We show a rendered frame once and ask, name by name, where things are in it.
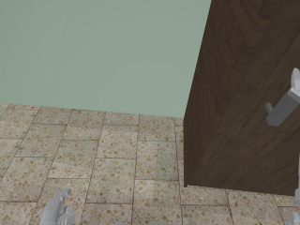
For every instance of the robot left hand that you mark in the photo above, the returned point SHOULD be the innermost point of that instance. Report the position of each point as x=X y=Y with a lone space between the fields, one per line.
x=54 y=211

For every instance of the wardrobe door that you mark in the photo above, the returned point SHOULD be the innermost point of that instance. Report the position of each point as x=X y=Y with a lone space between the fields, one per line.
x=245 y=153

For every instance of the robot right upper arm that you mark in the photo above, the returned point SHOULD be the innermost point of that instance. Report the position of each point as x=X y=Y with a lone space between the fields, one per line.
x=293 y=218

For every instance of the robot right hand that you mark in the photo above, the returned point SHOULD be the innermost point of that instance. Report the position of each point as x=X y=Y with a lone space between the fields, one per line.
x=295 y=85

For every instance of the handle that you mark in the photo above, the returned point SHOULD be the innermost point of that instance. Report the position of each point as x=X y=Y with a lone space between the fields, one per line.
x=282 y=110

